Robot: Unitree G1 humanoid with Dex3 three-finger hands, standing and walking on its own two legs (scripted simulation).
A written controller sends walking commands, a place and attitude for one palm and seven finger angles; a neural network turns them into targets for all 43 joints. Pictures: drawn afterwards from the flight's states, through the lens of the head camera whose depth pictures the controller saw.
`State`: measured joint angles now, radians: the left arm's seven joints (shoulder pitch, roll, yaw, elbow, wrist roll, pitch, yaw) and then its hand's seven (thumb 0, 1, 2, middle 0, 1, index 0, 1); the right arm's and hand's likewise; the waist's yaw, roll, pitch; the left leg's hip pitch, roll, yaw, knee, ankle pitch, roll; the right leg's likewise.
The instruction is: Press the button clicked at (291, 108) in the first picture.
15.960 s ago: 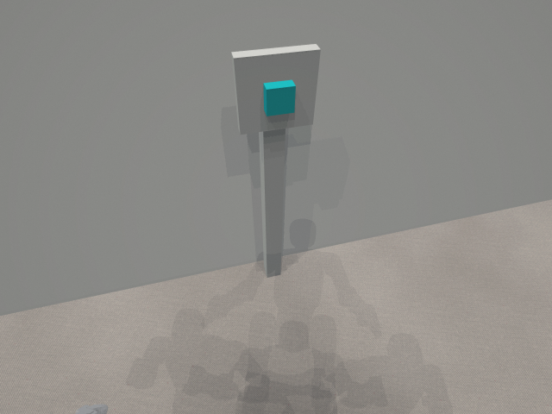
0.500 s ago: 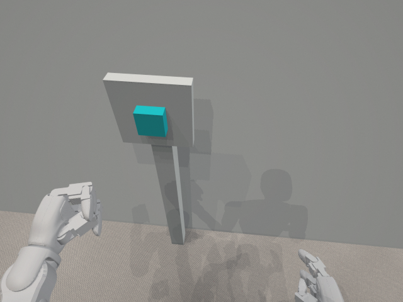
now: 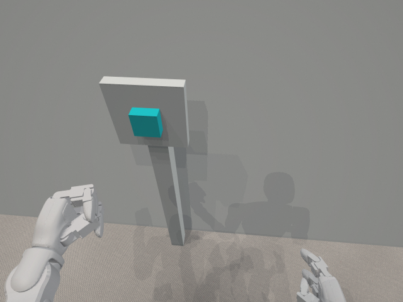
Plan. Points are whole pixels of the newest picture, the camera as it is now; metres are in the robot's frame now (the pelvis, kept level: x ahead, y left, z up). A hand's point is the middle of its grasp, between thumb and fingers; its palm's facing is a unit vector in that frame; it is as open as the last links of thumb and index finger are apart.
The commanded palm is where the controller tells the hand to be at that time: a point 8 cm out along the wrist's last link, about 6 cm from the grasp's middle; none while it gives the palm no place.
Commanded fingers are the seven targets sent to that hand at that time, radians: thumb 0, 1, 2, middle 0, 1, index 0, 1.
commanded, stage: aim a knuckle at the button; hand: left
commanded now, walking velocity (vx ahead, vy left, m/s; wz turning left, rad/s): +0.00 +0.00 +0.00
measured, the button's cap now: (146, 121) +0.49 +0.18 +0.10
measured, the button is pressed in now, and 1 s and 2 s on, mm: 0 0 0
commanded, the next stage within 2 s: press the button with the knuckle in 1.88 s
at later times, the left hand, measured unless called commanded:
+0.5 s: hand (121, 193) +0.29 +0.18 +0.08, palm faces +0.01 -1.00 -0.04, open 3.1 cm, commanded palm +0.27 +0.23 +0.08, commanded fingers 0.00 0.90 0.90 -1.30 -1.50 -1.30 -1.50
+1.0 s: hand (142, 171) +0.36 +0.16 +0.07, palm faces -0.01 -1.00 -0.02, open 3.1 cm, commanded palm +0.34 +0.21 +0.07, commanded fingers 0.00 0.90 0.90 -1.30 -1.50 -1.30 -1.50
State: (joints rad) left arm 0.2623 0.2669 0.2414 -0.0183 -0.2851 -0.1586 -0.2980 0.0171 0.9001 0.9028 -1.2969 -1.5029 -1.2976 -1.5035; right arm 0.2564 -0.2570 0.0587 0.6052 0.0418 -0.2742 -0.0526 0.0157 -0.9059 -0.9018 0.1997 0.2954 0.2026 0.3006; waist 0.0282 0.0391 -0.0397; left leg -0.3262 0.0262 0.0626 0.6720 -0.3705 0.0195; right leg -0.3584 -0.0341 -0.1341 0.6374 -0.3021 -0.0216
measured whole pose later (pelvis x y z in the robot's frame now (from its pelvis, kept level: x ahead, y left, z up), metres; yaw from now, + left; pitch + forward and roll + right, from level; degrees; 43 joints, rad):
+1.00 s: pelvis +0.00 +0.00 -0.01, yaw -1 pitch +6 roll +0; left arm -0.28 0.24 0.20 0.53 -0.20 -0.28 -0.19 0.02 0.90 0.90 -1.30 -1.50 -1.30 -1.50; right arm 0.27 -0.26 0.04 0.64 0.04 -0.15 -0.04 0.01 -0.91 -0.90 0.20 0.30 0.20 0.30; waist -0.02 0.02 -0.03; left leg -0.43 0.03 0.09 0.70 -0.37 0.02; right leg -0.49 -0.03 -0.11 0.69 -0.31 -0.03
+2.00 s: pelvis +0.00 +0.00 -0.01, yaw -2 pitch +8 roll +0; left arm -0.39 0.24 0.20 0.68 -0.17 -0.33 -0.15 0.02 0.90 0.90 -1.30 -1.50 -1.30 -1.50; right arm 0.29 -0.26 0.03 0.62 0.03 -0.06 -0.02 0.01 -0.91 -0.90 0.20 0.30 0.20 0.30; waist -0.04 0.01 -0.05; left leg -0.49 0.03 0.09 0.74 -0.39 0.02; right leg -0.55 -0.03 -0.09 0.73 -0.32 -0.02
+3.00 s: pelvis -0.02 +0.00 -0.02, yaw -1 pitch +12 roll -1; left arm -0.75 0.34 0.28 1.10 -0.13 -0.43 -0.18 -0.03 0.81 0.94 -1.30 -1.50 -1.32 -1.50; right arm 0.34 -0.27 0.04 0.67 0.02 -0.03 -0.02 0.01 -0.91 -0.90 0.20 0.30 0.20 0.30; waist -0.09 0.01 -0.06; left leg -0.65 0.03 0.08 0.83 -0.39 0.03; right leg -0.69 -0.04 -0.11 0.79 -0.31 -0.02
